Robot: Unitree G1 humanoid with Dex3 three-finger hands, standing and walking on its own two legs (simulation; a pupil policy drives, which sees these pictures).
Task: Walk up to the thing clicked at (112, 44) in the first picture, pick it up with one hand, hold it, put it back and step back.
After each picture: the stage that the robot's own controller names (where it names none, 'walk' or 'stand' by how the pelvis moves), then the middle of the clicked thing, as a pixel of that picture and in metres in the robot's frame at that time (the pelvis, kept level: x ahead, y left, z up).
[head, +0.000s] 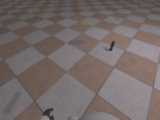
stand; (112, 46) +1.66 -0.48 -0.65
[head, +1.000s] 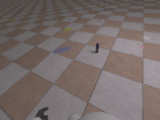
walk; (97, 48) +1.58 -0.03 -0.63
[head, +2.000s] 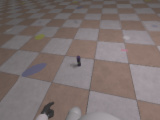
walk; (78, 61) +1.02 +0.28 -0.65
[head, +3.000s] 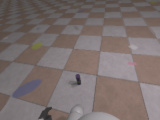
walk; (78, 79) +0.65 +0.25 -0.65
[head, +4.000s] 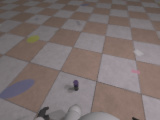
stand; (76, 85) +0.48 +0.19 -0.62
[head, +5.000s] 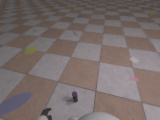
stand; (75, 97) +0.41 +0.19 -0.65
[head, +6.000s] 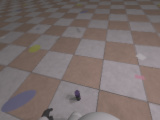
stand; (77, 95) +0.40 +0.19 -0.65
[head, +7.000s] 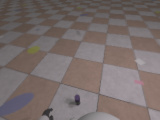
stand; (77, 100) +0.37 +0.15 -0.66
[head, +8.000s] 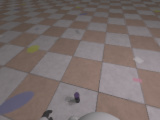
stand; (77, 97) +0.39 +0.16 -0.66
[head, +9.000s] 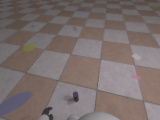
stand; (76, 97) +0.37 +0.18 -0.65
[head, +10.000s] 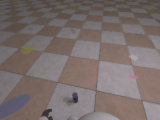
stand; (75, 98) +0.37 +0.18 -0.65
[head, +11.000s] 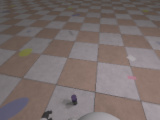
stand; (74, 100) +0.36 +0.19 -0.66
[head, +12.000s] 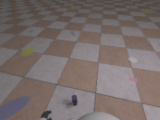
stand; (74, 100) +0.36 +0.18 -0.66
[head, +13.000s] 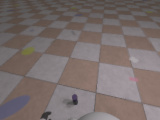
stand; (75, 99) +0.37 +0.18 -0.66
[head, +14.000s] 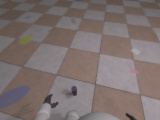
go down; (74, 91) +0.38 +0.17 -0.64
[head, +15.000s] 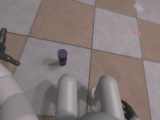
go down; (62, 58) +0.47 +0.20 -0.24
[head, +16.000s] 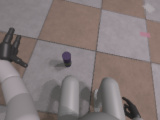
approach; (67, 60) +0.47 +0.19 -0.27
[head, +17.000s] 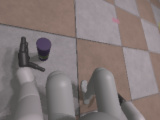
close in; (43, 51) +0.46 +0.23 -0.17
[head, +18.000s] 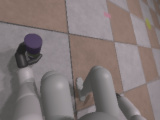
close; (33, 49) +0.45 +0.25 -0.16
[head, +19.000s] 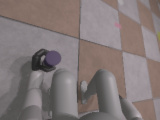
lift; (49, 61) +0.37 +0.22 -0.15
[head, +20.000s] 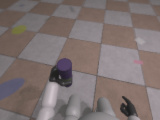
lift; (66, 75) +0.31 +0.17 +0.04
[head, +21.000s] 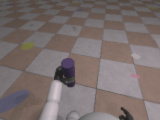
hold; (69, 75) +0.32 +0.15 +0.06
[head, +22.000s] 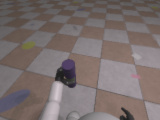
hold; (70, 75) +0.32 +0.15 +0.06
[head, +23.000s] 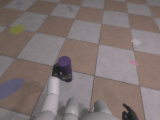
crouch; (66, 71) +0.35 +0.17 -0.01
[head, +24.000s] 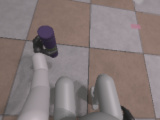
lower; (50, 45) +0.50 +0.22 -0.02
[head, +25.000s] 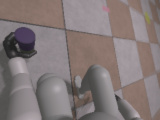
lower; (26, 46) +0.47 +0.25 -0.17
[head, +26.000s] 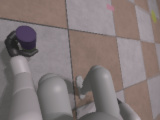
lower; (28, 44) +0.47 +0.26 -0.17
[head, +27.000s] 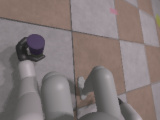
lower; (36, 50) +0.44 +0.24 -0.17
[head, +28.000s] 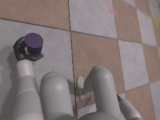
lower; (34, 49) +0.45 +0.24 -0.17
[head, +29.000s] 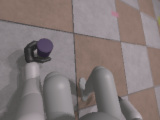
draw back; (43, 53) +0.43 +0.22 -0.17
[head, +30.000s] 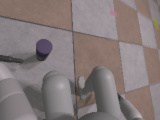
stand; (42, 52) +0.43 +0.22 -0.18
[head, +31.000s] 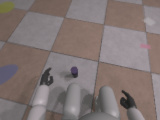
walk; (74, 72) +0.42 +0.15 -0.40
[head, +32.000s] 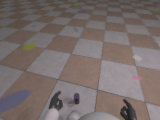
stand; (76, 99) +0.37 +0.14 -0.59
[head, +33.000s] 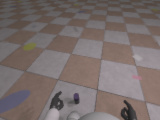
stand; (76, 99) +0.36 +0.14 -0.60
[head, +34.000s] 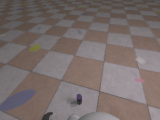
stand; (79, 99) +0.37 +0.13 -0.64
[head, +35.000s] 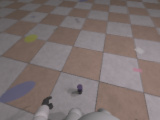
walk; (79, 89) +0.42 +0.10 -0.63
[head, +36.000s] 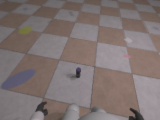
walk; (78, 73) +0.64 +0.14 -0.64
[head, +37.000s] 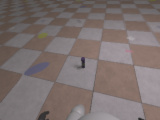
stand; (83, 62) +0.98 +0.21 -0.63
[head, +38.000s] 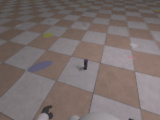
stand; (85, 64) +1.02 +0.11 -0.65
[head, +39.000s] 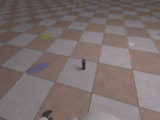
stand; (83, 64) +1.01 +0.14 -0.66
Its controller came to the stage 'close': yes
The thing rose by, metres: 0.69
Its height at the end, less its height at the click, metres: +0.00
